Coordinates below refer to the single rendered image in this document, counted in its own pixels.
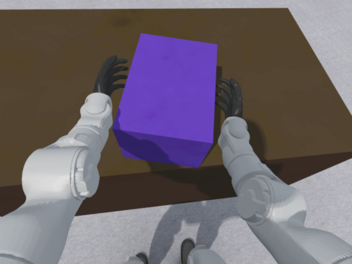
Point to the pedestal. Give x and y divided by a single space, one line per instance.
50 60

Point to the left robot forearm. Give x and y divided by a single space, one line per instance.
91 131

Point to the right robot hand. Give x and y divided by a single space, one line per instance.
234 104

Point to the right robot shin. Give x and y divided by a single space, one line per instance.
197 248

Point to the right robot foot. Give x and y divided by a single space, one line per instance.
186 246

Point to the robot right upper arm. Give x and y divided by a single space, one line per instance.
275 213

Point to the carton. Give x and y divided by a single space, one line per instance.
166 113

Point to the robot left upper arm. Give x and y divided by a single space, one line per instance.
56 181

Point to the right robot forearm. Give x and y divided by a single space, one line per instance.
238 156

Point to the left robot hand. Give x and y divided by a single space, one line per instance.
105 78

